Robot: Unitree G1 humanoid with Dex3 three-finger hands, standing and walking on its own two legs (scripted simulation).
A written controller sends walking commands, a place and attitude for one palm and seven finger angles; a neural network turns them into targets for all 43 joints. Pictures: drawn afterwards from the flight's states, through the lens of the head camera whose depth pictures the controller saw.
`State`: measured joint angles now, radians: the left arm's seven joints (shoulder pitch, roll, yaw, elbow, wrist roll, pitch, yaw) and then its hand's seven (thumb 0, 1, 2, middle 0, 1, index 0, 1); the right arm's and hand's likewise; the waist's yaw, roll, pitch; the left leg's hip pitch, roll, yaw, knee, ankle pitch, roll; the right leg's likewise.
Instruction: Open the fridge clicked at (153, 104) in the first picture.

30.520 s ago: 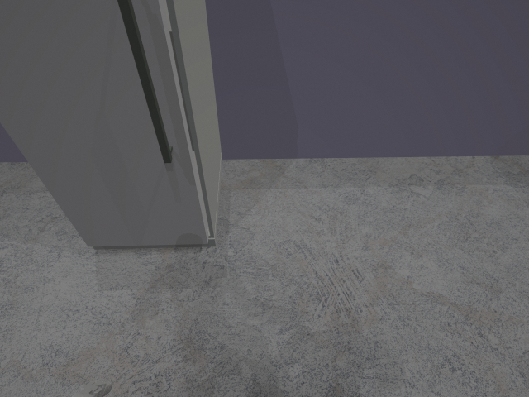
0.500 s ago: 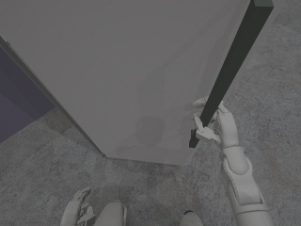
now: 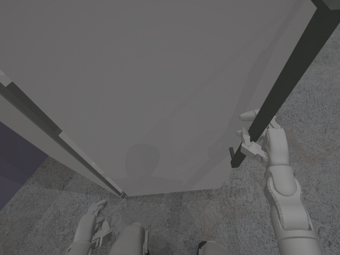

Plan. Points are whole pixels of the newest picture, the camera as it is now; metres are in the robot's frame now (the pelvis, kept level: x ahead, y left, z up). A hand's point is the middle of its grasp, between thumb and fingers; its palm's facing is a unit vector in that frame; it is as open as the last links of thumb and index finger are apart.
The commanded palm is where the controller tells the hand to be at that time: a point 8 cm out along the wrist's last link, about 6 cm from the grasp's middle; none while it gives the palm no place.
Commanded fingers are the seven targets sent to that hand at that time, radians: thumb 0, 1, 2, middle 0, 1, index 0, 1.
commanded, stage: stop walking and hold the door back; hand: right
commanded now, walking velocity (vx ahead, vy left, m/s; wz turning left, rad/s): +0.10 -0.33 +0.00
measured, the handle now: (257, 115) +0.39 -0.17 +0.08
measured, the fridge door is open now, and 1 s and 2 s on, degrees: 57 55 55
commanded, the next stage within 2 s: loosen the grip on the handle in 1.18 s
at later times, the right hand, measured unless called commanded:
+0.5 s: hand (244, 137) +0.36 -0.15 +0.04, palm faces +0.16 +0.97 -0.18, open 5.5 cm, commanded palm +0.35 -0.21 +0.03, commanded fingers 0.00 -0.90 -0.90 0.45 1.40 0.45 1.40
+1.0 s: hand (245, 136) +0.36 -0.15 +0.04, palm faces +0.09 +0.99 -0.12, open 5.4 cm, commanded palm +0.34 -0.22 +0.03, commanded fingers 0.00 -0.90 -0.90 0.45 1.40 0.45 1.40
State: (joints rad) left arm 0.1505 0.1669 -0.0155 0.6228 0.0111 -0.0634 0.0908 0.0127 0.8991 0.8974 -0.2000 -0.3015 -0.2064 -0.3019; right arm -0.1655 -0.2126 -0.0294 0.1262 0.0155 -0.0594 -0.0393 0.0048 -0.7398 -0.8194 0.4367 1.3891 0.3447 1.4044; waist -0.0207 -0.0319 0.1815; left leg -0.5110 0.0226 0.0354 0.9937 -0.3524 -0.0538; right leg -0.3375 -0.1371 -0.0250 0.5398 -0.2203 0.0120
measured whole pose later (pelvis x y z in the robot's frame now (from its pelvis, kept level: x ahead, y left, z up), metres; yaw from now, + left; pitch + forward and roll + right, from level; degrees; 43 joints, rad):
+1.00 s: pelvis -0.05 +0.00 -0.01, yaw -2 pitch -1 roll +0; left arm 0.31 0.28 0.00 0.75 -0.02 -0.07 0.11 0.01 0.90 0.90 -0.20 -0.30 -0.21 -0.30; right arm -0.64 -0.24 -0.13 1.04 0.03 -0.19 -0.03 -0.04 -0.67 -0.80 0.40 1.36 0.45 1.40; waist 0.06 0.02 0.04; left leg -0.30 0.03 0.03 0.59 -0.31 -0.02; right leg -0.29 -0.04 -0.07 0.59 -0.29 -0.01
